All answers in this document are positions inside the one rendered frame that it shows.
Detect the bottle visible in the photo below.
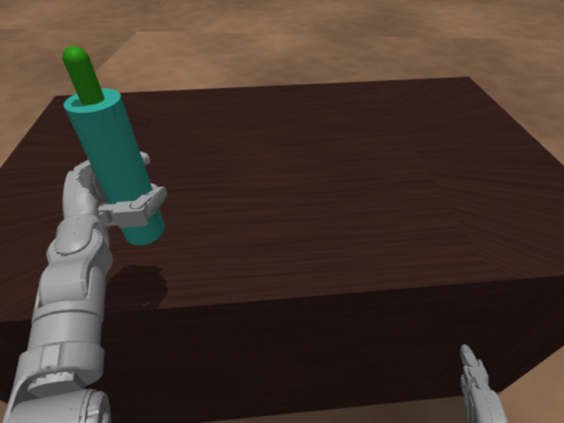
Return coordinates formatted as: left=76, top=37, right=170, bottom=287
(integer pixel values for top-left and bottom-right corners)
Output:
left=63, top=46, right=165, bottom=245

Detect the left robot hand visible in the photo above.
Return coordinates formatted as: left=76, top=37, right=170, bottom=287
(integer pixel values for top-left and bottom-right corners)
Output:
left=63, top=152, right=167, bottom=231

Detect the right robot hand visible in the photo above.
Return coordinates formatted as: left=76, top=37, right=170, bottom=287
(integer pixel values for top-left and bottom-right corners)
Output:
left=460, top=345, right=508, bottom=423

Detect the left robot arm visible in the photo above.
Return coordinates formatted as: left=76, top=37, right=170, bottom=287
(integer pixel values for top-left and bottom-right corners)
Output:
left=2, top=214, right=113, bottom=423

